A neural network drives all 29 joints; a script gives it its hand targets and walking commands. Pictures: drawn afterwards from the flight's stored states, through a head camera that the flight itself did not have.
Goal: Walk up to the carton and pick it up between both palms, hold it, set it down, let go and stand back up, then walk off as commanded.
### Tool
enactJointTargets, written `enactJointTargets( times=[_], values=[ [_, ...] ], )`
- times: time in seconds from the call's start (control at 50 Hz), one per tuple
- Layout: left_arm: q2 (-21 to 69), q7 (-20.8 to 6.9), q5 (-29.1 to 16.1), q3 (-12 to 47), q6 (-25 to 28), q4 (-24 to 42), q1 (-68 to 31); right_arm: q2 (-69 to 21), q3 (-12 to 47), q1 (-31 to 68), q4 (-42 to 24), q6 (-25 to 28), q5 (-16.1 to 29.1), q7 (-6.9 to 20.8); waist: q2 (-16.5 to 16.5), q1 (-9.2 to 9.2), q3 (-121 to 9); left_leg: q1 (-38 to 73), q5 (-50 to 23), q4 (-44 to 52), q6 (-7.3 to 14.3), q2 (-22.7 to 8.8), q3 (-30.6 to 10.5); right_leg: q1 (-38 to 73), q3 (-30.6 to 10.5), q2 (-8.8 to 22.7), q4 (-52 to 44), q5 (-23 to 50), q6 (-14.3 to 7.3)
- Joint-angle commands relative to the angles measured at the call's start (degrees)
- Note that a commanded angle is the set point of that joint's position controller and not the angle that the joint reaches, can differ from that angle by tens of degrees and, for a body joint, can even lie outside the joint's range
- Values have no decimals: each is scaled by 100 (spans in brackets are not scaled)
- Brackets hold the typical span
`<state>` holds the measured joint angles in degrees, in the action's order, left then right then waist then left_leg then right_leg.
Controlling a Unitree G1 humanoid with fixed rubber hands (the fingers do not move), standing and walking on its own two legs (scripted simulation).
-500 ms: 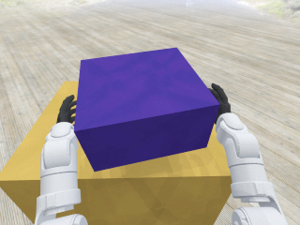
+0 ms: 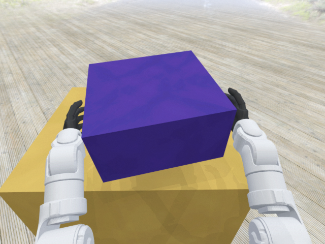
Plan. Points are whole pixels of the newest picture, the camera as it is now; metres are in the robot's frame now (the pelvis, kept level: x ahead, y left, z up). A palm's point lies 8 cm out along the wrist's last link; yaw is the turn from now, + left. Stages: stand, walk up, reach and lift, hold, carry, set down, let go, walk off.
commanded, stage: hold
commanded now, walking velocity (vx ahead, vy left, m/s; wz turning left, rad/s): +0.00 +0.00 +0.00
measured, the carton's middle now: (152, 108) +0.43 +0.01 +0.18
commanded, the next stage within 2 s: none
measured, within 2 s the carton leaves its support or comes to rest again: neither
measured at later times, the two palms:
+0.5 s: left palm (74, 132) +0.35 +0.20 +0.17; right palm (237, 120) +0.35 -0.19 +0.20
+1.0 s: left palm (75, 132) +0.35 +0.20 +0.17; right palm (238, 120) +0.34 -0.19 +0.20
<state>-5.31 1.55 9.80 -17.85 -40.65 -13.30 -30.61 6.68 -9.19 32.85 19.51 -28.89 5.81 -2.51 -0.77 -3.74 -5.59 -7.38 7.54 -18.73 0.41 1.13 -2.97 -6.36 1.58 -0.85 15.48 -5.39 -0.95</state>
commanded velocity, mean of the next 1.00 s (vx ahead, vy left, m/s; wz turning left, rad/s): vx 0.00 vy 0.00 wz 0.00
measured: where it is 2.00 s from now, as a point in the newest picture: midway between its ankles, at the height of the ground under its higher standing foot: outside the picture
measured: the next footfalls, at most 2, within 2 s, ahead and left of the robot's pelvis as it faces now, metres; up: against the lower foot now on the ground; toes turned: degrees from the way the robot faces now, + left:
none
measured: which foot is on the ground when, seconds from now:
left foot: down 0.00-1.00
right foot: down 0.00-1.00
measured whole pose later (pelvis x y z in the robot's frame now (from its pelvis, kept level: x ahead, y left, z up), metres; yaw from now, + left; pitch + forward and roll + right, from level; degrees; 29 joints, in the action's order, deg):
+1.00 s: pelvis +0.01 +0.00 +0.00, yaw +0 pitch -4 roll -1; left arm -3.8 2.1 9.7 -17.4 -42.4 -6.7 -26.9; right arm 7.9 -7.2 29.9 15.1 -29.4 8.5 -3.3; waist -0.5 -4.1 -5.0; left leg -6.2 8.6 -18.8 0.5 0.9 -2.6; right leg -4.8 1.1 -1.1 14.4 -5.7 -0.8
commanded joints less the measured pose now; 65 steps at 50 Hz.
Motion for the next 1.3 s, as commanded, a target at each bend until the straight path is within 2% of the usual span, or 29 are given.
enactJointTargets(
  times=[0.0, 0.02, 0.1, 0.14, 0.16, 0.18, 0.24, 0.3, 0.4, 0.42, 0.44, 0.48, 0.5, 0.58, 0.66, 0.72, 0.78, 0.82, 0.84, 0.88, 0.92, 0.96, 1.0, 1.02, 1.04, 1.14, 1.16, 1.2, 1.28],
  values=[
    [2827, -1363, -1334, 2605, 791, 1970, -5088, -2796, 2333, 4915, -1809, 524, 930, 1049, 310, 14, -2655, -284, -588, 445, -171, 201, 227, 1729, -265, -78, 10, 578, -155],
    [2826, -1357, -1335, 2531, 741, 1637, -4940, -2689, 2267, 4993, -1704, 487, 909, 1040, 244, -3, -2383, -452, -377, 485, -160, 197, 208, 1718, -251, -109, -41, 388, -174],
    [2979, -1248, -1531, 2707, 875, 2094, -4989, -2865, 2502, 5069, -2080, 582, 1042, 1068, 198, 63, -2879, -150, -841, 367, -192, 186, 184, 1700, -231, -155, 12, 789, -168],
    [2957, -1240, -1417, 2635, 846, 1744, -5053, -2749, 2338, 5066, -1745, 543, 961, 1096, 223, 56, -2553, -209, -533, 458, -188, 140, 172, 1474, -245, -140, -68, 410, -205],
    [2971, -1266, -1398, 2653, 796, 1877, -5042, -2751, 2246, 4729, -1552, 490, 905, 1068, 330, -49, -2541, -232, -515, 465, -213, 144, 175, 1545, -264, -128, -34, 408, -230],
    [2782, -1308, -1221, 2431, 745, 1543, -4880, -2621, 2215, 4697, -1353, 442, 847, 1083, 207, 32, -2311, -273, -219, 548, -145, 145, 226, 1512, -273, -132, -81, 193, -224],
    [2818, -1311, -1292, 2544, 794, 2037, -4971, -2807, 2377, 4783, -1658, 516, 962, 1086, 208, 74, -2565, -268, -561, 480, -150, 176, 243, 1766, -275, -97, -18, 546, -176],
    [2897, -1263, -1442, 2737, 845, 2266, -5216, -2787, 2350, 4812, -1677, 567, 980, 1100, 365, -65, -2703, -140, -527, 480, -246, 166, 189, 1626, -238, -111, -18, 498, -197],
    [2850, -1311, -1298, 2546, 732, 1898, -4825, -2725, 2356, 4771, -1692, 500, 973, 1055, 259, 34, -2519, -188, -705, 426, -187, 203, 224, 1666, -272, -111, -67, 614, -163],
    [2916, -1322, -1442, 2745, 787, 2227, -4928, -2788, 2420, 4725, -1868, 535, 990, 1036, 223, -87, -2726, -95, -827, 406, -222, 191, 222, 1733, -241, -102, -29, 834, -143],
    [2932, -1294, -1496, 2810, 834, 2359, -4836, -2854, 2585, 4752, -2151, 573, 1103, 1009, 219, 4, -2906, -58, -1028, 326, -217, 218, 212, 1839, -258, -124, 14, 1062, -127],
    [2963, -1259, -1536, 2856, 822, 2392, -4826, -2747, 2491, 4637, -2133, 543, 1096, 991, 274, -114, -2818, 58, -1135, 300, -285, 192, 172, 1715, -229, -153, -17, 1078, -157],
    [2951, -1256, -1500, 2870, 818, 2428, -4852, -2696, 2490, 4631, -1992, 516, 1122, 999, 431, -75, -2770, 93, -1082, 341, -313, 173, 153, 1627, -221, -141, -14, 904, -187],
    [2804, -1330, -1292, 2687, 687, 2300, -4517, -2629, 2464, 4399, -1983, 425, 1052, 974, 208, -84, -2369, -23, -1121, 379, -246, 189, 220, 1801, -233, -126, -27, 1081, -136],
    [2953, -1299, -1434, 2962, 706, 2673, -4806, -2559, 2449, 4341, -1980, 444, 1129, 1002, 462, -143, -2605, 157, -1253, 322, -417, 142, 164, 1631, -195, -168, 8, 993, -219],
    [2860, -1253, -1469, 2858, 753, 2648, -4771, -2688, 2576, 4688, -2343, 506, 1153, 1028, 307, 30, -2815, 1, -1043, 325, -297, 172, 206, 1739, -241, -122, -12, 923, -198],
    [2865, -1251, -1452, 2851, 668, 2437, -4492, -2559, 2559, 4616, -2326, 445, 1136, 984, 214, -34, -2713, 21, -1268, 291, -322, 176, 171, 1715, -232, -150, 3, 1147, -159],
    [2871, -1261, -1465, 2911, 677, 2670, -4386, -2569, 2637, 4452, -2443, 430, 1180, 952, 249, -61, -2827, 190, -1492, 251, -329, 166, 171, 1797, -229, -186, 5, 1372, -154],
    [2739, -1272, -1350, 2749, 665, 2491, -4502, -2605, 2608, 4424, -2234, 367, 1137, 958, 174, 18, -2447, 10, -1161, 305, -250, 190, 197, 1711, -261, -152, -55, 1099, -141],
    [2898, -1264, -1486, 2921, 691, 2759, -4686, -2677, 2589, 4335, -2244, 383, 1161, 974, 281, -97, -2678, 107, -1284, 270, -326, 184, 182, 1693, -207, -180, 18, 1174, -167],
    [2867, -1267, -1438, 2927, 683, 2798, -4635, -2664, 2582, 4421, -2277, 399, 1170, 974, 342, -21, -2624, 69, -1235, 318, -328, 158, 185, 1699, -247, -157, -10, 1089, -200],
    [2883, -1280, -1450, 2934, 619, 2733, -4410, -2529, 2555, 4115, -2174, 345, 1169, 962, 351, -135, -2606, 166, -1421, 267, -370, 166, 157, 1730, -258, -182, -27, 1265, -199],
    [2719, -1353, -1248, 2620, 527, 2247, -4334, -2532, 2383, 4318, -2042, 301, 1023, 959, 228, -31, -2224, -86, -982, 401, -258, 199, 216, 1698, -263, -103, -90, 889, -181],
    [2740, -1392, -1263, 2683, 545, 2306, -4457, -2554, 2357, 4232, -1946, 304, 997, 972, 269, -146, -2163, -105, -879, 425, -282, 184, 205, 1730, -252, -73, -83, 843, -183],
    [2723, -1399, -1280, 2626, 552, 2252, -4494, -2560, 2390, 4331, -1989, 305, 1005, 977, 224, -94, -2170, -145, -753, 451, -232, 189, 229, 1678, -262, -99, -84, 757, -179],
    [2995, -1244, -1615, 3109, 809, 3121, -5050, -2837, 2604, 4607, -2383, 487, 1143, 977, 458, -79, -3040, 207, -1412, 220, -365, 179, 149, 1733, -231, -132, 57, 1209, -179],
    [2835, -1211, -1506, 2917, 765, 2706, -4774, -2728, 2641, 4694, -2450, 493, 1151, 998, 370, 78, -2981, 119, -1230, 249, -295, 208, 196, 1688, -226, -121, 19, 1077, -156],
    [2716, -1241, -1329, 2671, 682, 2324, -4532, -2718, 2615, 4601, -2214, 403, 1068, 979, 202, 114, -2628, -138, -944, 346, -202, 222, 240, 1797, -295, -68, -14, 954, -106],
    [2720, -1351, -1244, 2546, 593, 1963, -4579, -2585, 2332, 4660, -2025, 380, 905, 1001, 90, 0, -2255, -259, -557, 479, -162, 168, 234, 1665, -238, -130, -71, 534, -193]
  ],
)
